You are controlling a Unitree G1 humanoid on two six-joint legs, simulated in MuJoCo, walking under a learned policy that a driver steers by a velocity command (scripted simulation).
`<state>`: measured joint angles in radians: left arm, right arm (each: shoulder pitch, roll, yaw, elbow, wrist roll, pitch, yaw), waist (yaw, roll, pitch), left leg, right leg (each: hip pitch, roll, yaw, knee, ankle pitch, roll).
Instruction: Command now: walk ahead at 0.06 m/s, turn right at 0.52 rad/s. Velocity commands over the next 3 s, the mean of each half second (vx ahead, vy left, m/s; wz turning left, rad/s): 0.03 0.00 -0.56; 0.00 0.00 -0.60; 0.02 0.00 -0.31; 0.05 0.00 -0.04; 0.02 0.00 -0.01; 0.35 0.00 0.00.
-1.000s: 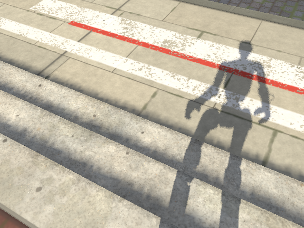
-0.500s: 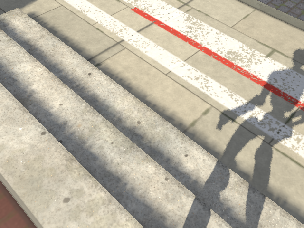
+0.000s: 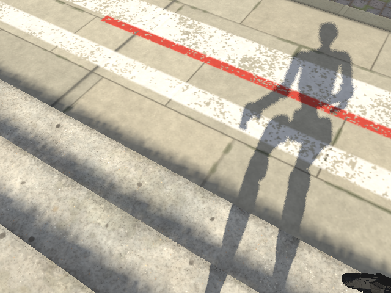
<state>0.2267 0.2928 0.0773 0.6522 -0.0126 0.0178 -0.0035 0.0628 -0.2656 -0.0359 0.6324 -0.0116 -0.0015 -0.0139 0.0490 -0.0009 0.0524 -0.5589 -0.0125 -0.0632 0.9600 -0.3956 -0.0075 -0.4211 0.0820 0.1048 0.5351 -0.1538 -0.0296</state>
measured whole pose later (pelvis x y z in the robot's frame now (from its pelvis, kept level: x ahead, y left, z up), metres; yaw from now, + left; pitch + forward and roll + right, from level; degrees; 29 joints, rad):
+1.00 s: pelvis -0.01 +0.05 +0.00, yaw -38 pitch +2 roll +0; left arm 0.20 0.32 0.06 0.57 -0.03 0.08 0.04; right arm 0.08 -0.28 -0.06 0.70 0.00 -0.01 0.00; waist 0.03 -0.01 0.01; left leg -0.28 -0.05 -0.07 0.51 -0.27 -0.01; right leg -0.33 0.13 0.26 0.57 -0.25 -0.01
